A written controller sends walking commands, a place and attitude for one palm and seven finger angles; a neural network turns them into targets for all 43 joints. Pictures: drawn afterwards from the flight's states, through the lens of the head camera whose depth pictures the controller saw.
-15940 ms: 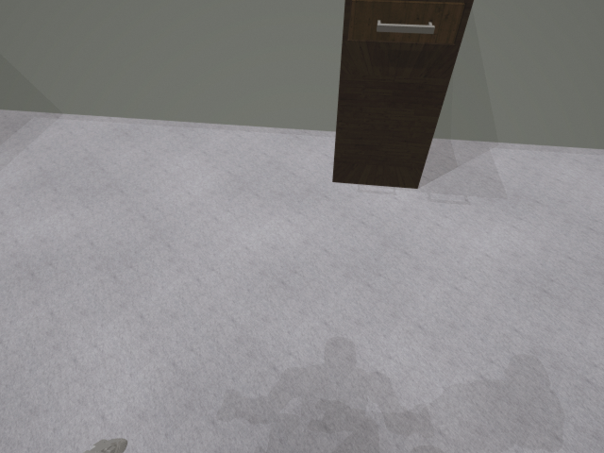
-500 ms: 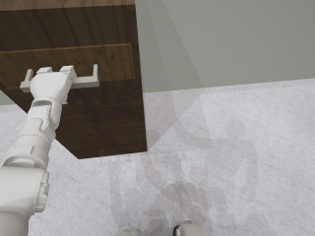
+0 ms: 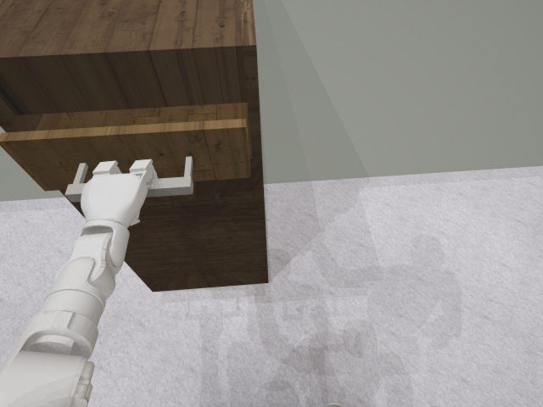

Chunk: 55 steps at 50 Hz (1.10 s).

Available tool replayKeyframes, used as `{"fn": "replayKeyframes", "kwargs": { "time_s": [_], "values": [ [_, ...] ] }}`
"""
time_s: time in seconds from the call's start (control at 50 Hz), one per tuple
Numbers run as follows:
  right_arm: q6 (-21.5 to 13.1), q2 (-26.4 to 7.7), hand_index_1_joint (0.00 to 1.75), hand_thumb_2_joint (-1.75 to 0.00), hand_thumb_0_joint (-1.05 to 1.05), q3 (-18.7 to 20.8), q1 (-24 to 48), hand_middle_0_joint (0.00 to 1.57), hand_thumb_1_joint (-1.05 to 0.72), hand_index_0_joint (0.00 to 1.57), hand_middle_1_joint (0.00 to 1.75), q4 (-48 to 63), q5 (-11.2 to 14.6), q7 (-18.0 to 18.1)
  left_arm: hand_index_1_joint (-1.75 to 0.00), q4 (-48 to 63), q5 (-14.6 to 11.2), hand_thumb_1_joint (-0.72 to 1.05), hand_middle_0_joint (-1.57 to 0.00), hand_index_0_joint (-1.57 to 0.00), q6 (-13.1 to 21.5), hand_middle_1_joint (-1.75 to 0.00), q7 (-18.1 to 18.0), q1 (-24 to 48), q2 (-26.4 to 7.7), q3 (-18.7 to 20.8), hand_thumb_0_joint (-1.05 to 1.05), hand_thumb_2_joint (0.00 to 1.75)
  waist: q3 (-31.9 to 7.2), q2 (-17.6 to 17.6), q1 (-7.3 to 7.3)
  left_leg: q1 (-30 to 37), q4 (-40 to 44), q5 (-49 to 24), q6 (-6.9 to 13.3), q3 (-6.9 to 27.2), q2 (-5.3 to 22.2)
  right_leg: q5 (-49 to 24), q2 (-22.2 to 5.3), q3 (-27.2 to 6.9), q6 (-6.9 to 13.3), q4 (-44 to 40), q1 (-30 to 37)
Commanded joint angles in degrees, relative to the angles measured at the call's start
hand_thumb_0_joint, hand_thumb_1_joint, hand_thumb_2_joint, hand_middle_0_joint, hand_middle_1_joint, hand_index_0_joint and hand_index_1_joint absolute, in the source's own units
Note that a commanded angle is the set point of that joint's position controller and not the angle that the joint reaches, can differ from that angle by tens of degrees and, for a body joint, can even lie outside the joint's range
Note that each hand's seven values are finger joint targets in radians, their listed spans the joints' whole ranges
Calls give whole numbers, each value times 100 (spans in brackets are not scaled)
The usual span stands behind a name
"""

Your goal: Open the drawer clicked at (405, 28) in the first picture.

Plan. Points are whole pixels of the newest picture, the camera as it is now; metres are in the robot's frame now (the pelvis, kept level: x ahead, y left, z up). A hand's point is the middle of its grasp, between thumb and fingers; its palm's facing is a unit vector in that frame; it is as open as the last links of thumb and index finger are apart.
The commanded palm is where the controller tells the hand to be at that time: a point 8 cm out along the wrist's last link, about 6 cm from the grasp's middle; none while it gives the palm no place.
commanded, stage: pull the drawer open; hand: left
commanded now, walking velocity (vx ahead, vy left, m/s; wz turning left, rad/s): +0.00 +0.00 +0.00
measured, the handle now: (133, 178) +0.47 +0.24 +0.03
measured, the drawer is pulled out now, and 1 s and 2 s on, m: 0.05 0.17 0.29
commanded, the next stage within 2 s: none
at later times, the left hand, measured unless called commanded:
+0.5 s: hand (123, 252) +0.34 +0.24 +0.01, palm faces -0.02 -0.03 -1.00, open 5.5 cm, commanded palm +0.31 +0.24 +0.07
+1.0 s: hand (118, 283) +0.29 +0.23 +0.01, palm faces -0.01 -0.05 -1.00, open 5.5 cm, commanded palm +0.25 +0.24 +0.07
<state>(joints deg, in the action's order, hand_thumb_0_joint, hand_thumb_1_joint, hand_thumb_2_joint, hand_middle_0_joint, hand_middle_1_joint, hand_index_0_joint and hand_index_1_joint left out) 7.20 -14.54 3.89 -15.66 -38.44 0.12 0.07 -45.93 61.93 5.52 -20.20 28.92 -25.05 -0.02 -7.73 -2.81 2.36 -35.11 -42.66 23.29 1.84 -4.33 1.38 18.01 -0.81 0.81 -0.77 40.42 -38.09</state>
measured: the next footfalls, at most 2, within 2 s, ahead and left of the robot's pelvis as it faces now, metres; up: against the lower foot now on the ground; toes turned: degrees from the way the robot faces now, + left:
none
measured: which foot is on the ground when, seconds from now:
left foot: down 0.00-1.00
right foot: down 0.00-1.00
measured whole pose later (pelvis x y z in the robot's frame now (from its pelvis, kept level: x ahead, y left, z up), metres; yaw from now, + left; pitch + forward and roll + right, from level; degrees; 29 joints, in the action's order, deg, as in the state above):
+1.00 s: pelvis +0.00 -0.02 +0.01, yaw +1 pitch +9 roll +1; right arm 3.4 -14.3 3.3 -10.0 -37.4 -0.1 2.2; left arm -19.5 60.0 2.5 -19.9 1.3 -22.4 -1.2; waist -5.2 -3.0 -1.5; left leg -26.3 -38.8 21.9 0.0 -3.8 1.6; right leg 18.6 -0.5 1.3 0.9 39.7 -30.5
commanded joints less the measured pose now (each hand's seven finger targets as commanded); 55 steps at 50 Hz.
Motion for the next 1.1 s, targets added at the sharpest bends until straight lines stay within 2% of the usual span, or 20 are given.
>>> {"fn": "replayKeyframes", "kwargs": {
  "time_s": [0.0,0.04,0.06,0.12,0.18,0.24,0.26,0.3,0.34,0.42,0.46,0.48,0.54,0.58,0.64,0.74,0.82,0.9,0.94,1.08],
  "values": [
    [-152,-856,30,-90,0,270,-289,20,-90,20,30,502,-8,102,-135,1053,-138,90,-40,-40,-138,-135,-171,1168,-1557,652,0,90,-1953,112,-250,953,471,-2872,-1,188,-173,-2196,269,100,294,-203,1640],
    [-161,-849,30,-90,0,270,-197,20,-90,20,30,561,-10,107,-135,1340,-154,90,-40,-40,-133,-135,-185,951,-1594,745,0,90,-2050,168,-294,998,475,-3030,-2,222,-169,-2308,266,86,304,-200,1782],
    [-175,-817,30,-90,0,276,-155,20,-90,20,30,589,-4,102,-135,1403,-168,90,-40,-40,-154,-135,-189,735,-1418,641,0,90,-1984,147,-295,1047,479,-3049,-2,190,-170,-2363,258,87,288,-225,1767],
    [-211,-814,30,-90,0,249,-25,20,-90,20,30,640,16,118,-135,1655,-192,90,-40,-40,-193,-135,-205,583,-1397,651,0,90,-1787,208,-293,1000,556,-2781,-12,181,-182,-2220,259,109,287,-273,1772],
    [-239,-790,30,-90,0,246,59,20,-90,20,30,630,15,138,-135,1905,-124,90,-40,-40,-221,-135,-257,652,-1331,571,0,90,-1760,59,-259,1149,584,-2777,-29,221,-172,-2068,265,130,303,-277,1660],
    [-268,-790,30,-90,0,249,159,20,-90,20,30,645,-9,151,-135,2160,-131,90,-40,-40,-275,-135,-298,339,-1382,676,0,90,-1906,45,-350,1253,597,-2869,-36,208,-178,-2121,263,101,317,-298,1821],
    [-281,-757,30,-90,0,234,207,20,-90,20,30,666,8,144,-135,2225,-143,90,-40,-40,-304,-135,-293,296,-1190,491,0,90,-1806,-107,-306,1308,609,-2796,-45,204,-187,-2077,254,105,310,-325,1735],
    [-318,-757,30,-90,0,237,247,20,-90,20,30,657,5,159,-135,2255,-182,90,-40,-40,-340,-135,-283,156,-1111,473,0,90,-1679,113,-314,1277,646,-2674,-44,201,-186,-1998,263,125,306,-355,1750],
    [-331,-778,30,-90,0,221,314,20,-90,20,30,652,4,196,-135,2338,-208,90,-40,-40,-342,-135,-262,122,-1270,601,0,90,-1671,184,-321,1220,683,-2482,-34,193,-208,-1949,246,90,309,-398,1875],
    [-395,-738,30,-90,0,180,415,20,-90,20,30,651,12,255,-135,2261,-195,90,-40,-40,-347,-135,-221,147,-1093,409,0,90,-1332,274,-293,1137,779,-1944,-19,165,-247,-1548,235,92,296,-502,1739],
    [-413,-749,30,-90,0,173,418,20,-90,20,30,626,13,282,-135,2248,-163,90,-40,-40,-324,-135,-197,163,-1271,547,0,90,-1397,218,-338,1133,783,-1918,-14,164,-263,-1519,227,66,304,-492,1786],
    [-421,-733,30,-90,0,168,431,20,-90,20,30,635,2,291,-135,2295,-152,90,-40,-40,-309,-135,-192,231,-1174,438,0,90,-1424,188,-317,1158,776,-1929,-14,163,-269,-1542,223,62,301,-488,1782],
    [-449,-729,30,-90,0,181,493,20,-90,20,30,680,0,282,-135,2387,-225,90,-40,-40,-257,-135,-155,-329,-1236,622,0,90,-1547,226,-456,1158,773,-2075,-20,146,-278,-1733,223,20,312,-481,2011],
    [-476,-694,30,-90,0,173,528,20,-90,20,30,710,4,283,-135,2533,-254,90,-40,-40,-217,-135,-137,-379,-1058,463,0,90,-1437,226,-415,1129,765,-2045,-17,128,-285,-1797,208,25,292,-481,1969],
    [-504,-704,30,-90,0,170,605,20,-90,20,30,751,-10,282,-135,2685,-267,90,-40,-40,-200,-135,-141,-784,-1170,643,0,90,-1464,280,-495,1090,760,-2098,-21,126,-290,-1875,211,-5,294,-467,2088],
    [-568,-700,30,-90,0,160,690,20,-90,20,30,770,-12,286,-135,2972,-284,90,-40,-40,-247,-135,-193,-1001,-1067,612,0,90,-1317,367,-455,1096,759,-2030,-24,128,-276,-1808,204,9,285,-475,2005],
    [-593,-653,30,-90,0,154,780,20,-90,20,30,815,-13,285,-135,3193,-280,90,-40,-40,-334,-135,-222,-1520,-1066,665,0,90,-1364,335,-565,1138,768,-2046,-30,98,-296,-1877,200,-17,283,-467,2114],
    [-630,-637,30,-90,0,142,902,20,-90,20,30,854,-21,269,-135,3619,-303,90,-40,-40,-375,-135,-228,-1760,-908,538,0,90,-1329,157,-571,1273,774,-2125,-42,114,-285,-1860,203,-1,295,-451,2044],
    [-633,-644,30,-90,0,132,954,20,-90,20,30,877,-29,270,-135,3712,-326,90,-40,-40,-424,-135,-236,-2101,-1029,724,0,90,-1347,278,-605,1295,759,-2254,-49,122,-274,-1980,209,3,294,-439,2140],
    [-693,-577,30,-90,0,90,1134,20,-90,20,30,943,-77,251,-135,4261,-309,90,-40,-40,-475,-135,-260,-2663,-858,658,0,90,-1185,198,-670,1395,762,-2310,-69,123,-261,-1983,200,28,294,-407,2056]
  ]
}}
